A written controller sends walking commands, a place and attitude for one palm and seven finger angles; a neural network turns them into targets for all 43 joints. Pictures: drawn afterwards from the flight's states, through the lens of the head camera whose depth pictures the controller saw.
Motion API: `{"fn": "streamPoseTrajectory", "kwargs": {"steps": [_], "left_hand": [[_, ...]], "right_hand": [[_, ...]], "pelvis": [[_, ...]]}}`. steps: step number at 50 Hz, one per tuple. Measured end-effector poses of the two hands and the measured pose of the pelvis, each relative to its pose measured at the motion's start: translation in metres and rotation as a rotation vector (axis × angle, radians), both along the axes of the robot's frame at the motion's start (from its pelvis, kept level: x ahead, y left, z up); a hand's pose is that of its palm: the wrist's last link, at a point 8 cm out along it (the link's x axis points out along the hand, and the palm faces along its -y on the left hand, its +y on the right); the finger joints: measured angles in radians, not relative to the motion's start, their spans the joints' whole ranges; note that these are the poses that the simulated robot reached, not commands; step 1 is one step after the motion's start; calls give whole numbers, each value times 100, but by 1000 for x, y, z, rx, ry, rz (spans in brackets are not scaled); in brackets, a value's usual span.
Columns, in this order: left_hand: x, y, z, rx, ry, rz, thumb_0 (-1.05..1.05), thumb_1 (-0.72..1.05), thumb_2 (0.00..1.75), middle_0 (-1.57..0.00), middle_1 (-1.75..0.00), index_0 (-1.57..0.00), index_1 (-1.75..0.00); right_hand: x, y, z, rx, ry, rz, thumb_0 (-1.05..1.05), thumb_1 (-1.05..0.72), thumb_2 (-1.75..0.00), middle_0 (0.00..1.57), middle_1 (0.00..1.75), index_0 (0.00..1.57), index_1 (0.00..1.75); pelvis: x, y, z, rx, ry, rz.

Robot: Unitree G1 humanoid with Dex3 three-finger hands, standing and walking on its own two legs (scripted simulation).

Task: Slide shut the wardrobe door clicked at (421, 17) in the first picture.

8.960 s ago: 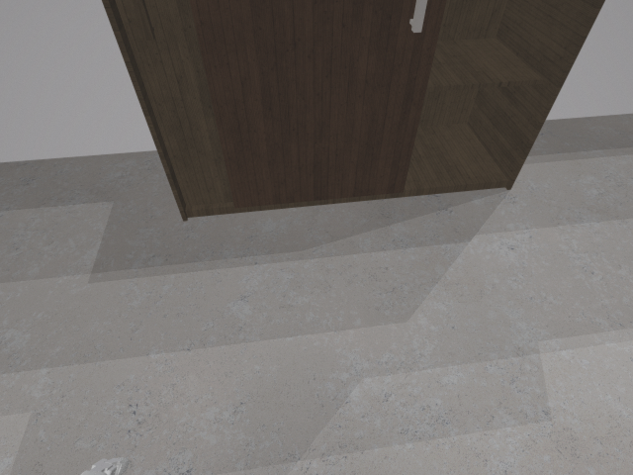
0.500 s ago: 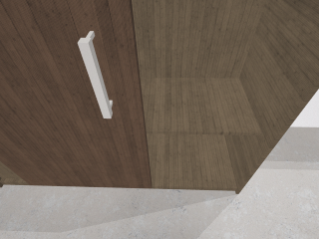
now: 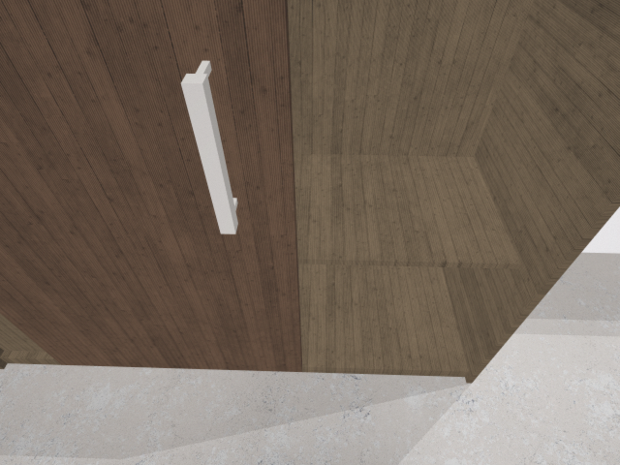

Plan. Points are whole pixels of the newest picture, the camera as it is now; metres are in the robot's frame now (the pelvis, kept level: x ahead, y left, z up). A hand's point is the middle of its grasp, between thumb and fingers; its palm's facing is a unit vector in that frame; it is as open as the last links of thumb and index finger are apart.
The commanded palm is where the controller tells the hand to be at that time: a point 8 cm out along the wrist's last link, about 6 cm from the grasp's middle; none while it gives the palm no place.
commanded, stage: come to a stop and stand still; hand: left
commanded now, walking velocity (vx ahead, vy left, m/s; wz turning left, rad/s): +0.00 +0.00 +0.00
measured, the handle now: (218, 156) +0.49 +0.16 +0.15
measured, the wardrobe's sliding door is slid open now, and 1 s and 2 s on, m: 0.54 0.54 0.54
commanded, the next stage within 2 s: look again from close up in 0.60 s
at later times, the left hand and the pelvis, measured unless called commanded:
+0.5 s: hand out of the picture -0.02 +0.23 -0.18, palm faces +0.02 -0.98 -0.20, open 7.4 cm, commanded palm none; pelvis -0.01 +0.05 +0.00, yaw +0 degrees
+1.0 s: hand out of the picture -0.04 +0.20 -0.17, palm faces +0.05 -0.99 -0.17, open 7.4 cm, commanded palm none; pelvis +0.00 +0.04 +0.00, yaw +0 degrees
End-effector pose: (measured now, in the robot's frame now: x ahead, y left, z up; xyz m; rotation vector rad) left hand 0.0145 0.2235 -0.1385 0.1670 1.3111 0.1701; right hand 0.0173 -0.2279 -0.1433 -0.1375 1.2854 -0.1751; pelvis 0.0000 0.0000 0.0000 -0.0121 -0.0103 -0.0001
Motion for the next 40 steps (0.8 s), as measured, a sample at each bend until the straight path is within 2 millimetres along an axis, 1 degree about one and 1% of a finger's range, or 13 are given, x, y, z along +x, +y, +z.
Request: {"fn": "streamPoseTrajectory", "kwargs": {"steps": [3,6,9,12,16,21,29,34,40], "left_hand": [[11,13,0,3,-46,-5,1,91,90,-20,-30,-20,-30],[17,23,1,1,-72,-12,1,91,90,-20,-30,-20,-30],[18,31,0,-3,-76,-17,0,91,90,-20,-30,-20,-30],[13,38,-1,-7,-62,-19,0,91,90,-20,-30,-20,-30],[-1,44,-3,-13,-21,-17,0,90,90,-20,-30,-20,-30],[-22,50,-5,-19,40,-3,0,90,90,-20,-30,-20,-30],[-53,49,-5,-29,128,19,0,90,90,-20,-30,-20,-30],[-64,45,-4,-34,156,32,0,90,90,-20,-30,-20,-30],[-67,37,-3,-42,161,43,0,90,90,-20,-30,-20,-30]], "right_hand": [[12,7,4,-10,-31,16,0,-93,-90,20,29,20,30],[20,14,8,-15,-52,32,0,-93,-90,20,29,20,30],[24,22,11,-18,-60,41,0,-93,-90,20,29,20,30],[23,28,13,-20,-56,45,0,-93,-90,20,29,20,30],[17,34,14,-22,-32,44,0,-93,-90,20,29,21,30],[3,40,14,-23,17,37,0,-92,-90,20,29,21,30],[-19,51,10,-5,92,19,0,-92,-90,20,29,20,30],[-28,56,8,10,121,10,0,-92,-90,20,29,20,30],[-34,60,4,27,141,2,0,-92,-90,20,29,20,30]], "pelvis": [[-1,9,0,0,-3,-1],[-2,17,0,-2,-2,1],[-4,24,1,-3,0,2],[-5,31,2,-3,2,1],[-6,38,3,-2,4,0],[-6,44,4,-1,3,1],[-6,50,4,1,1,2],[-5,50,5,2,-1,2],[-4,49,4,3,-4,3]]}}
